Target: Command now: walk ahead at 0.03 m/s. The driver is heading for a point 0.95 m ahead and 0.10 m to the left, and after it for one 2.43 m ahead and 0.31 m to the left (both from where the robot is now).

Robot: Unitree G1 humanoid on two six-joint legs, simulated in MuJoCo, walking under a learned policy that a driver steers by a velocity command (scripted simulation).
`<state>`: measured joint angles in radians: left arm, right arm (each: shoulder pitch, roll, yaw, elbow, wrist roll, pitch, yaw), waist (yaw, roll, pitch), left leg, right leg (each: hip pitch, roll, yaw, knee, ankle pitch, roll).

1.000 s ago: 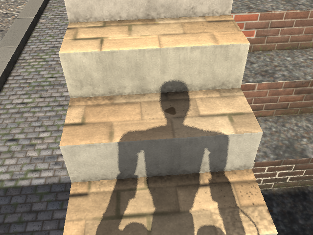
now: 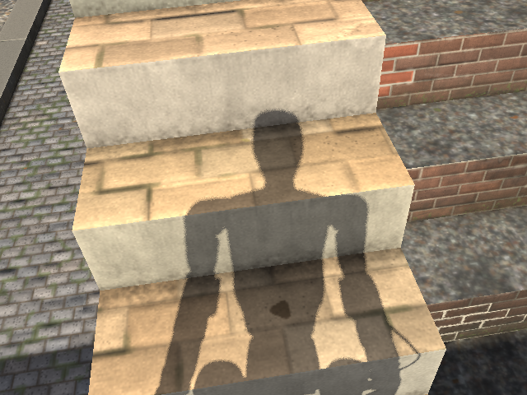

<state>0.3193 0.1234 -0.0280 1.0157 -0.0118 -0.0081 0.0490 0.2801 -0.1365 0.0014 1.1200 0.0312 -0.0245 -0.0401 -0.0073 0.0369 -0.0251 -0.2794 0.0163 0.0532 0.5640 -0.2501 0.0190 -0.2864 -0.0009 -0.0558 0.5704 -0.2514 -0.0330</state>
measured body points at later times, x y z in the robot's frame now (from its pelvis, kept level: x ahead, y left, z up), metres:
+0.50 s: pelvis +0.05 +0.01 +0.02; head +0.06 +0.00 +0.47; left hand +0.02 +0.20 -0.14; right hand +0.02 -0.19 -0.15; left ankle +0.04 +0.12 -0.73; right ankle +0.04 -0.10 -0.73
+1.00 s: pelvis +0.12 +0.03 +0.01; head +0.14 +0.02 +0.46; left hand +0.14 +0.25 -0.14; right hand +0.13 -0.19 -0.15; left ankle +0.04 +0.12 -0.73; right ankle +0.04 -0.09 -0.73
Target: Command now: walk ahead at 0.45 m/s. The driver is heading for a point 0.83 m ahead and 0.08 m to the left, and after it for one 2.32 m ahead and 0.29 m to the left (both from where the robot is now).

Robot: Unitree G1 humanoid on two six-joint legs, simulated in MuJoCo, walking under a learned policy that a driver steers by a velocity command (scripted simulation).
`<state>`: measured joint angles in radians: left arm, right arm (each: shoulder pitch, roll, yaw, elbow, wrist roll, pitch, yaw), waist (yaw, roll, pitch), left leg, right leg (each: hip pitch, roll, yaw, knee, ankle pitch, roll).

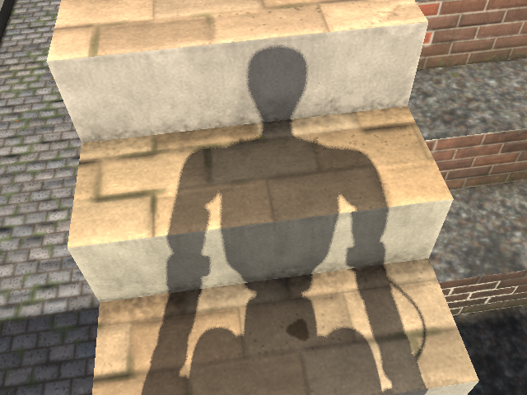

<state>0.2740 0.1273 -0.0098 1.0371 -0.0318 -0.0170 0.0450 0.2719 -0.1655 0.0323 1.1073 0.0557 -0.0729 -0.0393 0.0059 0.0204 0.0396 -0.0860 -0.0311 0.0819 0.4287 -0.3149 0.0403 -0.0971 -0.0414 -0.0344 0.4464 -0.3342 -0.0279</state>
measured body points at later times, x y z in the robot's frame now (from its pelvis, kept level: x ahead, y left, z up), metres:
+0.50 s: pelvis +0.03 +0.02 +0.00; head +0.02 +0.03 +0.45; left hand +0.26 +0.27 -0.04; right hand -0.03 -0.19 -0.15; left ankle -0.08 +0.09 -0.74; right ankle +0.01 -0.09 -0.36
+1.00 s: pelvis +0.08 +0.02 +0.13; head +0.06 +0.03 +0.58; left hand +0.18 +0.23 +0.00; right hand +0.29 -0.17 +0.06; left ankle +0.08 +0.13 -0.45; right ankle +0.10 -0.09 -0.55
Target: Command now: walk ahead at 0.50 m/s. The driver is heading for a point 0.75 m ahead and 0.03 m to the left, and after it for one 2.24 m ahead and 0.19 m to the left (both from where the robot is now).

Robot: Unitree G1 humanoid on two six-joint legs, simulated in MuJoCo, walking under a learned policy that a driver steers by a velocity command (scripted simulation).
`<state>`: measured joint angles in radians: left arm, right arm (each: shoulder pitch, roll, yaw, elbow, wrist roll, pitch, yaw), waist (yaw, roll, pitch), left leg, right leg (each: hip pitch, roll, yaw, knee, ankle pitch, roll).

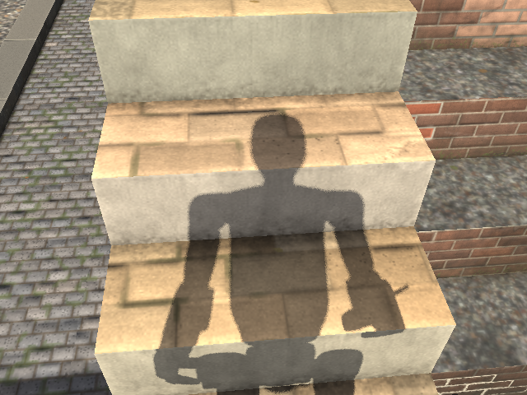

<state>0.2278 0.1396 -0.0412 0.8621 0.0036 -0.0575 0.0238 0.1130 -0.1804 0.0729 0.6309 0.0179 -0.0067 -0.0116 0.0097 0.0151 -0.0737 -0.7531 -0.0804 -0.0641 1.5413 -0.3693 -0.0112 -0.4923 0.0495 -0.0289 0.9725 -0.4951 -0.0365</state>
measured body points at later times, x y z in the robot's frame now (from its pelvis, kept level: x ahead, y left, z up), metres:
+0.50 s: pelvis +0.09 -0.01 +0.06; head +0.06 +0.01 +0.51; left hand +0.26 +0.19 -0.05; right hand +0.07 -0.23 -0.08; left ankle +0.07 +0.10 -0.68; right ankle +0.09 -0.15 -0.43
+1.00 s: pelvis +0.24 -0.08 +0.08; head +0.25 -0.11 +0.53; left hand +0.10 +0.10 -0.06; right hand +0.52 -0.26 +0.05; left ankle +0.31 +0.04 -0.35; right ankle +0.12 -0.21 -0.67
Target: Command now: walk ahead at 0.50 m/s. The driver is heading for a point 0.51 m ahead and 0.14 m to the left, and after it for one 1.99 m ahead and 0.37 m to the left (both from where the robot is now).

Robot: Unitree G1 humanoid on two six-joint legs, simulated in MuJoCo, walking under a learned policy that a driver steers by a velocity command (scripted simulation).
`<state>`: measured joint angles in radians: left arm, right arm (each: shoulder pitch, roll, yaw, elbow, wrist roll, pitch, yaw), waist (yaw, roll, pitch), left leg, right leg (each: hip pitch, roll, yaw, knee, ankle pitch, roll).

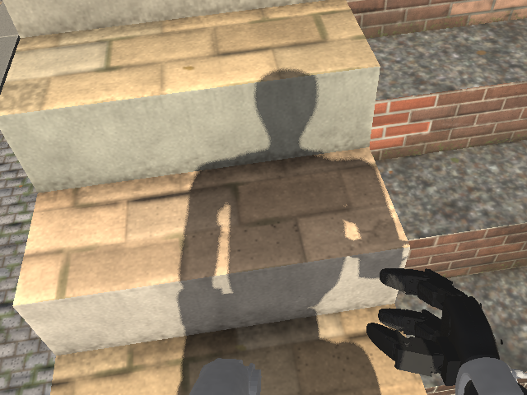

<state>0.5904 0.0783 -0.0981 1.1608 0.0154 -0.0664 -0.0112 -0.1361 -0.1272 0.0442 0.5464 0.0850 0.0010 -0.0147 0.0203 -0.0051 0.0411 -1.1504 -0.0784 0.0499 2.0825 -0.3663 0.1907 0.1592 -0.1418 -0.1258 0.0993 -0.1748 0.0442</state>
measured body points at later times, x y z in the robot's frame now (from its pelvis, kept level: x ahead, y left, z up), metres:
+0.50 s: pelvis +0.13 +0.01 +0.17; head +0.15 +0.01 +0.62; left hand +0.29 +0.20 +0.06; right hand +0.12 -0.22 +0.01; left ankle +0.07 +0.12 -0.56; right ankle +0.16 -0.12 -0.49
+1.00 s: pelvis +0.24 +0.07 +0.20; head +0.23 +0.06 +0.65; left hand +0.16 +0.31 +0.05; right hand +0.49 -0.12 +0.13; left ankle +0.25 +0.17 -0.38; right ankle +0.15 -0.12 -0.53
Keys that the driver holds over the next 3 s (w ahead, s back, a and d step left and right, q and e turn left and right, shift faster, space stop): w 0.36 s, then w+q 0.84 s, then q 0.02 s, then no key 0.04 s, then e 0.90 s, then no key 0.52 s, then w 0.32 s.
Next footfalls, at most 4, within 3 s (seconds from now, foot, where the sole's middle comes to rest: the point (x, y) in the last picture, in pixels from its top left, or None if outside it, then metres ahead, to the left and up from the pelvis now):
0.06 left None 0.10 0.12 -0.60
0.54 right None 0.19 -0.13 -0.60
0.94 left None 0.29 0.18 -0.41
1.42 right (274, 381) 0.40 0.05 -0.41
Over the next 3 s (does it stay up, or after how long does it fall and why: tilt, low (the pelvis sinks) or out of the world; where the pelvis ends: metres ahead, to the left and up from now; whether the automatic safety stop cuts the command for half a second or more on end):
stays up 0.38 0.17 0.36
